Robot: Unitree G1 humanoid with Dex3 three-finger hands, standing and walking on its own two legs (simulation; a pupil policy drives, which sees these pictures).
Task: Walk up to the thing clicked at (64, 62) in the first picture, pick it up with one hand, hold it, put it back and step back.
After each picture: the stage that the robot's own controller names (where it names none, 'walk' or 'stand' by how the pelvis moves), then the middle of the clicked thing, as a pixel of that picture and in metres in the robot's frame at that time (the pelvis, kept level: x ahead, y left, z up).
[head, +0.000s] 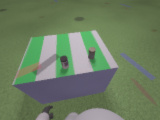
stand; (64, 62) +0.48 +0.27 -0.06
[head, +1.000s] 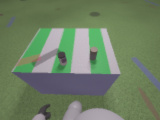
rise first; (62, 58) +0.48 +0.29 -0.04
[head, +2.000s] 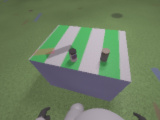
stand; (73, 55) +0.53 +0.21 -0.03
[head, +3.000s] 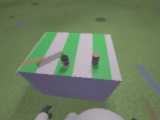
stand; (65, 61) +0.49 +0.25 -0.05
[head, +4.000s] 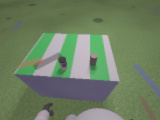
stand; (63, 63) +0.48 +0.26 -0.06
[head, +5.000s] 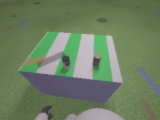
stand; (66, 62) +0.49 +0.24 -0.06
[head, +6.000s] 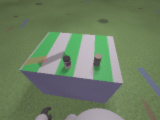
stand; (67, 62) +0.49 +0.24 -0.06
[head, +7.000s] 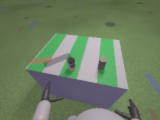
rise first; (71, 64) +0.48 +0.21 -0.06
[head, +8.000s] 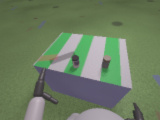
go down; (75, 61) +0.51 +0.20 -0.05
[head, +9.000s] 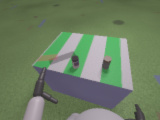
go down; (75, 62) +0.50 +0.20 -0.05
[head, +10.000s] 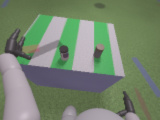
go down; (64, 53) +0.51 +0.19 -0.02
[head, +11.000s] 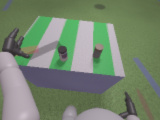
approach; (63, 53) +0.50 +0.20 -0.01
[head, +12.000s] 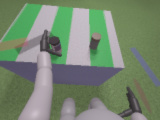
close in; (56, 45) +0.52 +0.21 +0.03
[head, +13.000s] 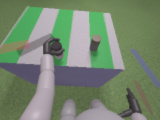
lift; (58, 50) +0.49 +0.20 +0.03
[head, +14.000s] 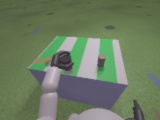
lift; (67, 65) +0.33 +0.17 +0.15
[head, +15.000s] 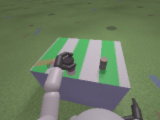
hold; (69, 66) +0.33 +0.16 +0.14
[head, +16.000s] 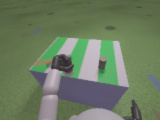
hold; (67, 67) +0.32 +0.17 +0.13
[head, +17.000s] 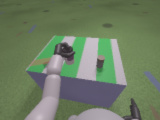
crouch; (68, 55) +0.41 +0.17 +0.15
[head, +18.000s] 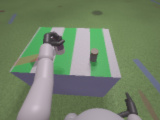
lower; (58, 45) +0.50 +0.20 +0.13
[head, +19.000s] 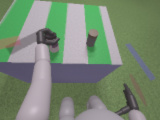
lower; (52, 42) +0.53 +0.20 +0.05
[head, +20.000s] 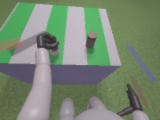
lower; (52, 46) +0.51 +0.20 +0.04
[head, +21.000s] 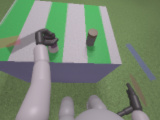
lower; (51, 43) +0.53 +0.21 +0.05
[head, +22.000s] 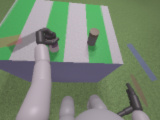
rest; (52, 42) +0.53 +0.20 +0.05
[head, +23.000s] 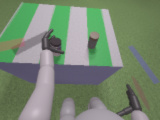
withdraw; (56, 47) +0.50 +0.19 +0.04
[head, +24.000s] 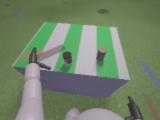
sink last; (67, 59) +0.47 +0.19 +0.00
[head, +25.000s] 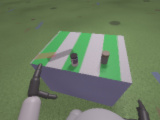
stand; (74, 59) +0.51 +0.20 -0.01
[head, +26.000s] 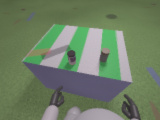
stand; (71, 57) +0.49 +0.19 +0.00
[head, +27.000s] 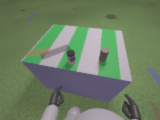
stand; (71, 57) +0.49 +0.20 +0.01
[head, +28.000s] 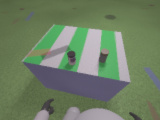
stand; (71, 58) +0.49 +0.19 -0.01
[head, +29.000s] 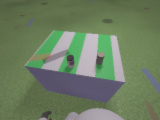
walk; (70, 61) +0.50 +0.21 -0.06
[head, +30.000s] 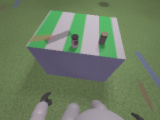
walk; (75, 41) +0.65 +0.18 -0.04
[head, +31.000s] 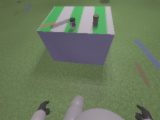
walk; (72, 23) +0.96 +0.30 -0.02
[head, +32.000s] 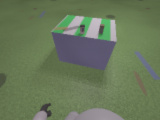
stand; (82, 29) +1.11 +0.19 -0.05
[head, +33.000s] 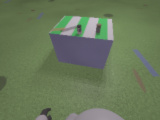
stand; (79, 29) +1.11 +0.22 -0.06
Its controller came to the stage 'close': yes
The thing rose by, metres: 0.21
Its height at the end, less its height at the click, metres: +0.00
